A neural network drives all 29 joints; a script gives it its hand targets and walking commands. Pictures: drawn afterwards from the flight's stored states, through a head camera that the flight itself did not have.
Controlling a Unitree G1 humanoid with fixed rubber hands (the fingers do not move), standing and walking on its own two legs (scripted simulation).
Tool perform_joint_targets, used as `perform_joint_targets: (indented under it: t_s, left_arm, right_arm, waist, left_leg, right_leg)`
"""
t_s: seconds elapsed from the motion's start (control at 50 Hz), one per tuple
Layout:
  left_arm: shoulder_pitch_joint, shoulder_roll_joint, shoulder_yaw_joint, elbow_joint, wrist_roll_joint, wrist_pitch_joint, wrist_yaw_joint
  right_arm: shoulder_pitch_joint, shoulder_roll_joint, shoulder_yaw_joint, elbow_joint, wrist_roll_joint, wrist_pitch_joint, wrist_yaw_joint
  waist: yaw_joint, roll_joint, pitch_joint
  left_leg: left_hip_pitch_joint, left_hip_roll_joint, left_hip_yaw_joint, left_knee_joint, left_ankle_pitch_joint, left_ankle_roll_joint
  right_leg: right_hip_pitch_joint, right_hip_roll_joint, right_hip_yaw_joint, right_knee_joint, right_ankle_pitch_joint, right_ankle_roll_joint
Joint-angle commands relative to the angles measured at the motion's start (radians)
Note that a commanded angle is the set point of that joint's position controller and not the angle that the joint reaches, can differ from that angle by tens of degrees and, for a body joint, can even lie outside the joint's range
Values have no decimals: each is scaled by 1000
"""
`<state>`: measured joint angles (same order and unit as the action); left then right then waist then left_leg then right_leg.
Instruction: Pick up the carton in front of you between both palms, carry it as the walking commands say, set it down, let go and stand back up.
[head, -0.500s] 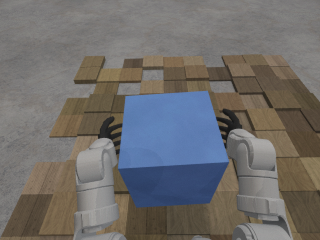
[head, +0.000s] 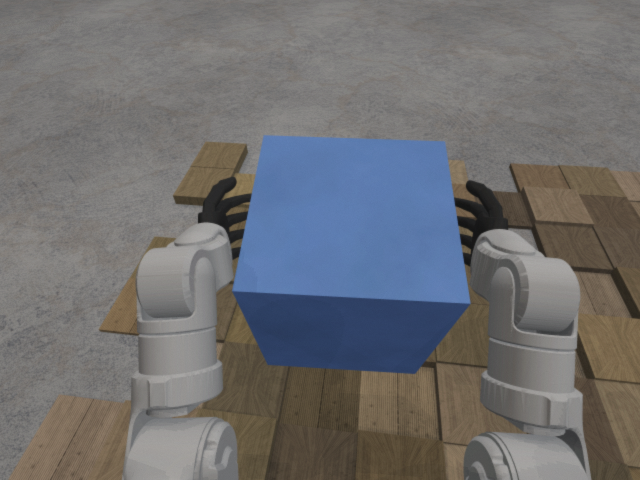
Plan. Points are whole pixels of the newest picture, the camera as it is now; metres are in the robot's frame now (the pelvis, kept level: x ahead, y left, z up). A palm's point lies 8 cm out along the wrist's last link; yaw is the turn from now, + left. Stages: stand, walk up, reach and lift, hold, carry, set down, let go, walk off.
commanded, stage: carry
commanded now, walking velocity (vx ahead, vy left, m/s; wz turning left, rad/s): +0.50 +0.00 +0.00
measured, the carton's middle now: (346, 265) +0.37 -0.01 +0.09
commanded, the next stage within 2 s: none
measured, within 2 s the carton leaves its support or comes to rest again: neither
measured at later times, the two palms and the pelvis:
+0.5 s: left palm (246, 143) +0.62 +0.14 +0.12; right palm (419, 126) +0.65 -0.16 +0.12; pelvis +0.31 -0.04 +0.04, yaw +0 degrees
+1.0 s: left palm (274, 53) +0.92 +0.11 +0.15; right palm (412, 51) +0.91 -0.19 +0.15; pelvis +0.57 -0.02 +0.02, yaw -1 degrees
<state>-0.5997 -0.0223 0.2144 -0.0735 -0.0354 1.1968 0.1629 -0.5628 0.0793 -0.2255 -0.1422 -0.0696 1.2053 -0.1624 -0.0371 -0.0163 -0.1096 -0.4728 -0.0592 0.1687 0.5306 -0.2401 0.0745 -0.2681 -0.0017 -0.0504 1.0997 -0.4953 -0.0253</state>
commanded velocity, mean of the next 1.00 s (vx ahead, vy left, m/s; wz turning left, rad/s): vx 0.30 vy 0.00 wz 0.00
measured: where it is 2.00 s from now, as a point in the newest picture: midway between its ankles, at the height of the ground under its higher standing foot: (342, 346)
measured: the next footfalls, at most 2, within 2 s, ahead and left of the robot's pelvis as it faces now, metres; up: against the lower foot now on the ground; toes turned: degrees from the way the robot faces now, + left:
right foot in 0.34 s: +0.40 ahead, -0.14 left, +0.04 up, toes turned -7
left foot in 0.68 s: +0.55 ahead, +0.07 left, -0.01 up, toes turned +2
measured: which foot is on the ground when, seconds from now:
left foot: down 0.00-0.38, up 0.40-0.66, down 0.68-1.00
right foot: up 0.00-0.32, down 0.34-0.68, up 0.70-0.90, down 0.92-1.00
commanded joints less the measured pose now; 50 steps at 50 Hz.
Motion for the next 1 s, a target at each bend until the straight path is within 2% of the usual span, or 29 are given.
perform_joint_targets:
  t_s: [0.0,0.02,0.1,0.18,0.22,0.24,0.26,0.28,0.3,0.32,0.34,0.38,0.42,0.48,0.52,0.54,0.56,0.6,0.62,0.66,0.68,0.7,0.76,0.86,0.9,0.92,0.94,0.96,0.98]
  left_arm:
    - [-558,-837,-489,-59,-125,11,-79]
    - [-549,-859,-492,-33,-111,6,-78]
    - [-487,-922,-545,13,-85,-36,-97]
    - [-530,-969,-633,-66,-128,-81,-112]
    - [-537,-978,-672,-103,-155,-95,-114]
    - [-517,-981,-688,-100,-165,-99,-115]
    - [-491,-973,-699,-95,-174,-101,-116]
    - [-440,-959,-697,-84,-175,-103,-118]
    - [-420,-935,-703,-84,-179,-106,-117]
    - [-407,-939,-717,-94,-199,-105,-119]
    - [-415,-970,-739,-107,-219,-103,-128]
    - [-519,-1050,-814,-215,-293,-118,-151]
    - [-577,-1067,-846,-252,-345,-128,-163]
    - [-568,-995,-836,-264,-348,-128,-156]
    - [-543,-937,-818,-243,-330,-116,-144]
    - [-502,-916,-801,-209,-304,-104,-138]
    - [-476,-879,-782,-181,-282,-90,-130]
    - [-416,-807,-717,-118,-240,-48,-116]
    - [-375,-778,-683,-83,-215,-27,-107]
    - [-359,-758,-596,1,-160,2,-93]
    - [-386,-774,-573,21,-154,6,-88]
    - [-441,-818,-579,-30,-158,1,-88]
    - [-599,-881,-583,-105,-191,-16,-75]
    - [-571,-790,-577,-161,-164,-6,-33]
    - [-504,-773,-575,-136,-154,10,-40]
    - [-485,-767,-566,-123,-142,17,-48]
    - [-474,-776,-561,-128,-135,16,-56]
    - [-488,-804,-575,-149,-142,8,-65]
    - [-506,-838,-595,-192,-167,-3,-72]
  right_arm:
    - [-764,908,693,-55,461,-8,137]
    - [-767,940,694,-29,475,-16,147]
    - [-666,987,679,56,429,-53,163]
    - [-614,1005,687,49,389,-93,167]
    - [-578,985,698,25,369,-105,164]
    - [-561,964,701,13,354,-106,160]
    - [-522,937,701,7,339,-106,153]
    - [-507,900,696,-2,325,-106,145]
    - [-455,885,690,-15,306,-104,141]
    - [-419,855,677,-21,285,-102,135]
    - [-389,843,653,6,267,-97,131]
    - [-421,877,639,-81,260,-119,135]
    - [-447,863,635,-109,241,-126,132]
    - [-449,804,646,-140,238,-126,123]
    - [-441,770,653,-129,234,-113,115]
    - [-400,744,648,-100,228,-101,112]
    - [-357,718,635,-71,218,-88,110]
    - [-296,639,603,-27,196,-57,103]
    - [-294,627,600,-11,206,-41,99]
    - [-358,616,592,0,235,-21,98]
    - [-416,618,577,-5,253,-15,100]
    - [-548,677,610,-82,296,-26,106]
    - [-782,820,686,-193,428,-41,130]
    - [-642,786,659,-113,438,-21,112]
    - [-587,766,641,-75,407,-5,107]
    - [-566,764,637,-62,396,1,108]
    - [-602,789,654,-87,400,2,114]
    - [-666,828,671,-135,413,1,120]
    - [-711,843,686,-206,431,-2,122]
  waist:
    - [-8,2,-371]
    - [6,5,-341]
    - [-31,92,-294]
    - [-41,154,-258]
    - [-11,178,-271]
    - [42,178,-313]
    - [94,144,-383]
    - [189,59,-444]
    - [177,-236,-485]
    - [130,-274,-529]
    - [137,-129,-454]
    - [115,8,-408]
    - [96,-29,-368]
    - [96,-126,-344]
    - [100,-76,-328]
    - [72,-18,-344]
    - [25,31,-354]
    - [-11,248,-342]
    - [-8,243,-362]
    - [-37,166,-330]
    - [-36,186,-300]
    - [-26,191,-315]
    - [-3,153,-321]
    - [-18,184,-357]
    - [14,143,-409]
    - [44,99,-443]
    - [76,-61,-476]
    - [125,-297,-481]
    - [177,-380,-473]
  left_leg:
    - [541,332,-457,-128,174,174]
    - [457,304,-445,-162,133,140]
    - [504,325,-383,-195,193,171]
    - [491,265,-201,-200,425,93]
    - [459,242,-127,-137,672,46]
    - [456,224,-63,-1,843,13]
    - [349,194,-21,166,862,-24]
    - [128,140,-33,414,701,-51]
    - [-121,-4,-44,744,94,-88]
    - [-277,-23,-157,869,-252,-61]
    - [-326,29,-236,859,-301,-40]
    - [-305,99,-254,653,-218,-49]
    - [-161,104,-180,396,-232,-67]
    - [71,85,-140,91,-11,-49]
    - [190,53,-65,-139,357,-62]
    - [332,46,-49,-156,339,-51]
    - [469,103,-93,-141,318,-29]
    - [694,333,-464,-149,466,83]
    - [747,384,-517,-84,591,127]
    - [705,421,-581,-45,673,121]
    - [659,421,-597,-74,613,127]
    - [626,410,-560,-90,582,169]
    - [483,311,-369,-91,758,107]
    - [489,228,-222,8,906,88]
    - [463,187,-169,131,866,43]
    - [352,155,-152,194,707,3]
    - [143,103,-140,309,447,-47]
    - [-237,21,-132,522,-164,-103]
    - [-533,9,-150,670,-498,-121]
  right_leg:
    - [-521,-62,89,296,100,-16]
    - [-480,-51,38,249,110,-28]
    - [-569,-75,8,82,108,-3]
    - [-433,-45,-101,-268,206,-4]
    - [-250,12,-170,-411,270,-14]
    - [-117,49,-203,-452,318,-26]
    - [116,41,-161,-482,331,-69]
    - [379,-12,-13,-497,339,-133]
    - [512,-255,438,-633,517,-256]
    - [607,-330,624,-669,670,-323]
    - [585,-320,542,-628,737,-277]
    - [481,-277,412,-636,670,-193]
    - [285,-239,291,-689,469,-160]
    - [149,-200,118,-684,460,-125]
    - [142,-159,16,-604,363,-69]
    - [86,-118,-25,-527,380,-51]
    - [-5,-92,-72,-433,344,-29]
    - [-326,10,-52,-161,10,24]
    - [-420,15,-9,-54,-76,21]
    - [-543,-10,29,28,-81,19]
    - [-588,-3,32,31,-44,32]
    - [-531,-47,19,14,-4,35]
    - [-379,-17,-22,-95,107,36]
    - [-216,53,-98,-429,299,11]
    - [-6,66,-125,-696,547,-1]
    - [187,9,-74,-742,712,-19]
    - [444,-90,36,-686,1109,-61]
    - [744,-233,196,-551,1552,-165]
    - [933,-295,285,-477,1648,-210]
